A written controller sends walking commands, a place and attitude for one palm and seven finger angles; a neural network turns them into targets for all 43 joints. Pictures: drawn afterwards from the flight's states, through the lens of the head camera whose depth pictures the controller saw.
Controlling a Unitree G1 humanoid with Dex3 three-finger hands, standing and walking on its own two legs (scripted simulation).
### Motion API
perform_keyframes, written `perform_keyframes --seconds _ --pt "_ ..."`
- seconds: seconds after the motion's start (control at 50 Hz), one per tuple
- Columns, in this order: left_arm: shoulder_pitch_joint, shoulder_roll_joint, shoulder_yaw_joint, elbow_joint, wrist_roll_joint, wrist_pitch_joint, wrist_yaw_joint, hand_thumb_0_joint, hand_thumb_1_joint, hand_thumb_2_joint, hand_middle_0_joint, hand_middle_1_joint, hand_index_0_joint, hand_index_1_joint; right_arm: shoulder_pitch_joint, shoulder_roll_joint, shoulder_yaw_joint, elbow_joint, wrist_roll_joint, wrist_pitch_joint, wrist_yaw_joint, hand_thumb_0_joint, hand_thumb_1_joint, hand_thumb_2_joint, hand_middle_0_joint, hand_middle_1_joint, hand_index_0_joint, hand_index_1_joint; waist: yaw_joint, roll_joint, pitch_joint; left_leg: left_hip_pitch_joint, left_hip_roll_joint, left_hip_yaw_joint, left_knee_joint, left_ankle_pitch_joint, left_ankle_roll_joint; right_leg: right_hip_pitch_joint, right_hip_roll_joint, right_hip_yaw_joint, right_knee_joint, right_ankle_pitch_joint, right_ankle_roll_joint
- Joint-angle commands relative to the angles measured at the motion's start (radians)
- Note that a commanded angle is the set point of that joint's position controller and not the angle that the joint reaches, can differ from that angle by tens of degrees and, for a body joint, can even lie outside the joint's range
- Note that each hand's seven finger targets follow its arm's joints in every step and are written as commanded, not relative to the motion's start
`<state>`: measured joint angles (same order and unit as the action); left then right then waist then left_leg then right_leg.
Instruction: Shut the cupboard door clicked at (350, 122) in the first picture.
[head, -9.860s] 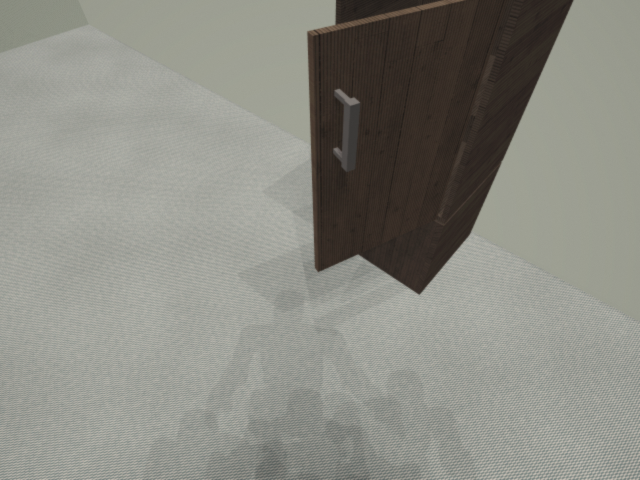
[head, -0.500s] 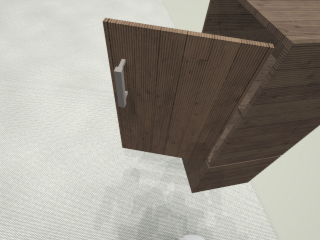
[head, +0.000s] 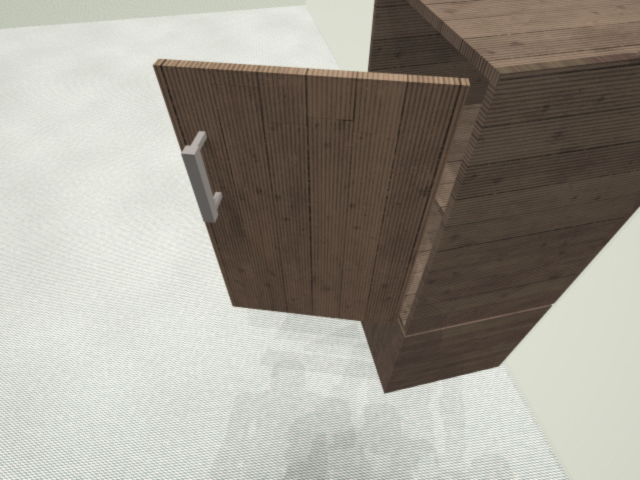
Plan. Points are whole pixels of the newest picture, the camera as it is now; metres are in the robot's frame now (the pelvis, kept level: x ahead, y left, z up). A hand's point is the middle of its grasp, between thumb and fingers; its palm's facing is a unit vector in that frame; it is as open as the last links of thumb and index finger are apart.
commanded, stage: come to a stop and stand still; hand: left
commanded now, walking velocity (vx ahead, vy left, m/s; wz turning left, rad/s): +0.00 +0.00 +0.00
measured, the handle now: (205, 178) +0.52 +0.19 +0.09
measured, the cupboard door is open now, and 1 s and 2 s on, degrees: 70 70 70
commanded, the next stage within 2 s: look again from close up in 0.76 s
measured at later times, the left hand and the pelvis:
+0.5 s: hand out of the picture +0.02 +0.15 -0.18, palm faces +0.06 -0.98 -0.16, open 7.4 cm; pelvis +0.03 -0.01 +0.00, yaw +0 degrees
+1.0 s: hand out of the picture +0.05 +0.19 -0.18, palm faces -0.01 -0.97 -0.22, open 7.4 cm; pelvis +0.03 +0.01 -0.01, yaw -1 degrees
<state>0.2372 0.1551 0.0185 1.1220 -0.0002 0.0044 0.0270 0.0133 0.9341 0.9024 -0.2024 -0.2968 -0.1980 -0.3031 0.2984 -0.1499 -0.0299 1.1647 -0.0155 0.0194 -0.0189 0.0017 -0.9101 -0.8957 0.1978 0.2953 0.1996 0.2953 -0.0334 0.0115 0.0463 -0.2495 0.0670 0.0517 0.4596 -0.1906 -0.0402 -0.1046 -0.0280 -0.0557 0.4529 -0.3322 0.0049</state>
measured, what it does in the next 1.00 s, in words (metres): stands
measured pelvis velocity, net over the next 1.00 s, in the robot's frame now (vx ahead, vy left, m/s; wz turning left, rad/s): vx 0.03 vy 0.01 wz -0.01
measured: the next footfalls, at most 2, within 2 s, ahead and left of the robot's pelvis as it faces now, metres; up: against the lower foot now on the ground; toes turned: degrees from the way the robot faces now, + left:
none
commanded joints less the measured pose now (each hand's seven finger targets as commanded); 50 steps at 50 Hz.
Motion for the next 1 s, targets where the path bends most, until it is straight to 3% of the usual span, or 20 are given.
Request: perform_keyframes --seconds 0.0,0.1,0.24,0.34,0.52,0.56,0.82,0.84,0.86,0.88,0.9,0.92,0.94,0.98 --pt "0.048 0.099 0.012 -0.023 0.0 -0.012 0.005 0.0 0.9 0.9 -0.2 -0.3 -0.2 -0.3 0.047 -0.077 -0.009 -0.019 -0.004 -0.011 -0.01 0.0 -0.9 -0.9 0.2 0.3 0.2 0.3 0.015 -0.041 0.057 0.06 0.03 -0.042 -0.053 0.077 0.022 -0.136 -0.093 0.081 -0.163 0.056 -0.038" --pt "0.077 0.087 0.013 -0.015 0.001 -0.017 0.009 0.0 0.9 0.9 -0.2 -0.3 -0.2 -0.3 0.053 -0.074 -0.01 -0.015 -0.001 -0.019 -0.015 0.0 -0.9 -0.9 0.2 0.3 0.2 0.3 0.02 -0.038 0.01 0.086 0.04 -0.04 -0.04 0.158 0.025 -0.081 -0.094 0.062 -0.132 0.21 -0.035" --pt "0.104 0.076 0.015 -0.009 0.005 -0.019 0.013 0.0 0.9 0.9 -0.2 -0.3 -0.2 -0.3 0.039 -0.066 -0.01 -0.016 0.002 -0.022 -0.021 0.0 -0.9 -0.9 0.2 0.3 0.2 0.3 0.022 -0.02 0.011 0.097 0.042 -0.029 -0.022 0.22 0.028 -0.052 -0.094 0.052 -0.109 0.347 -0.032" --pt "0.105 0.075 0.014 -0.006 0.007 -0.017 0.013 0.0 0.9 0.9 -0.2 -0.3 -0.2 -0.3 0.027 -0.07 -0.01 -0.023 0.003 -0.021 -0.024 0.0 -0.9 -0.9 0.2 0.3 0.2 0.3 0.02 -0.024 0.023 0.102 0.043 -0.028 -0.023 0.229 0.028 -0.047 -0.094 0.046 -0.11 0.362 -0.027" --pt "0.11 0.084 0.016 -0.009 0.009 -0.019 0.014 0.0 0.9 0.9 -0.2 -0.3 -0.2 -0.3 0.009 -0.083 -0.009 -0.036 0.003 -0.024 -0.028 0.0 -0.9 -0.9 0.2 0.3 0.2 0.3 0.023 -0.034 -0.014 0.129 0.043 -0.028 -0.01 0.317 0.033 -0.001 -0.095 0.029 -0.103 0.458 -0.023" --pt "0.11 0.09 0.015 -0.01 0.008 -0.019 0.014 0.0 0.9 0.9 -0.2 -0.3 -0.2 -0.3 0.002 -0.091 -0.009 -0.039 0.002 -0.025 -0.028 0.0 -0.9 -0.9 0.2 0.3 0.2 0.3 0.024 -0.015 -0.016 0.133 0.04 -0.028 -0.01 0.325 0.031 -0.002 -0.1 0.029 -0.098 0.461 -0.022" --pt "0.094 0.104 0.016 -0.024 0.008 -0.016 0.014 0.0 0.9 0.9 -0.2 -0.3 -0.2 -0.3 0.001 -0.1 -0.008 -0.041 0.002 -0.024 -0.026 0.0 -0.9 -0.9 0.2 0.3 0.2 0.3 0.028 -0.038 -0.009 0.13 0.037 -0.034 -0.025 0.331 0.035 0.023 -0.097 0.014 -0.112 0.435 -0.02" --pt "0.173 0.121 0.006 -0.025 0.029 -0.054 0.057 0.0 0.9 0.9 -0.2 -0.3 -0.2 -0.3 -0.105 -0.143 -0.009 -0.134 0.011 -0.044 -0.009 0.0 -0.9 -0.9 0.2 0.3 0.2 0.3 0.062 -0.02 0.024 0.098 0.028 0.012 0.212 0.38 0.03 -0.119 -0.119 0.137 -0.107 0.819 0.016" --pt "0.106 0.163 0.019 -0.079 0.029 -0.059 0.05 0.0 0.9 0.9 -0.2 -0.3 -0.2 -0.3 -0.022 -0.084 -0.003 -0.158 0.004 -0.043 0.001 0.0 -0.9 -0.9 0.2 0.3 0.2 0.3 -0.003 -0.039 -0.014 -0.014 0.012 -0.01 0.177 0.111 0.054 0.0 -0.156 0.096 -0.023 0.864 -0.023" --pt "0.09 0.156 0.012 -0.096 0.025 -0.059 0.045 0.0 0.9 0.9 -0.2 -0.3 -0.2 -0.3 0.005 -0.089 -0.001 -0.16 0.005 -0.04 0.001 0.0 -0.9 -0.9 0.2 0.3 0.2 0.3 -0.003 -0.056 -0.052 -0.015 0.008 -0.007 0.14 0.057 0.061 0.0 -0.134 0.081 0.018 0.773 -0.039" --pt "0.091 0.144 0.009 -0.11 0.022 -0.059 0.042 0.0 0.9 0.9 -0.2 -0.3 -0.2 -0.3 0.033 -0.102 -0.001 -0.166 0.003 -0.046 0.003 0.0 -0.9 -0.9 0.2 0.3 0.2 0.3 -0.008 -0.053 -0.108 0.018 0.014 -0.017 0.119 0.185 0.07 0.018 -0.105 0.061 0.075 0.724 -0.041" --pt "0.102 0.14 0.012 -0.114 0.019 -0.063 0.039 0.0 0.9 0.9 -0.2 -0.3 -0.2 -0.3 0.046 -0.121 -0.001 -0.161 -0.003 -0.058 0.001 0.0 -0.9 -0.9 0.2 0.3 0.2 0.3 0.006 0.037 -0.151 0.075 0.02 -0.018 0.131 0.392 0.079 0.021 -0.089 0.05 0.128 0.761 -0.038" --pt "0.114 0.141 0.013 -0.122 0.01 -0.058 0.038 0.0 0.9 0.9 -0.2 -0.3 -0.2 -0.3 0.053 -0.138 -0.002 -0.168 0.0 -0.055 -0.003 0.0 -0.9 -0.9 0.2 0.3 0.2 0.3 0.009 0.059 -0.171 0.118 0.044 -0.035 0.141 0.497 0.091 -0.008 -0.071 0.039 0.137 0.624 -0.035" --pt "0.11 0.122 0.009 -0.125 0.009 -0.04 0.036 0.0 0.9 0.9 -0.2 -0.3 -0.2 -0.3 0.022 -0.151 -0.002 -0.183 0.004 -0.045 -0.008 0.0 -0.9 -0.9 0.2 0.3 0.2 0.3 0.022 0.067 -0.107 0.094 0.073 -0.058 0.123 0.502 0.095 -0.065 -0.047 0.026 0.092 0.347 -0.031"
